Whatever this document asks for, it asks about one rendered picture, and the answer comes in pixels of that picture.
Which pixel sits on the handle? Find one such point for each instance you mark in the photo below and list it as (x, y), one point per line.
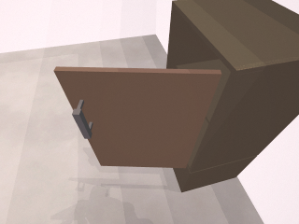
(84, 127)

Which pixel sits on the cupboard door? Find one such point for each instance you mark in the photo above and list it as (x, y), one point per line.
(142, 117)

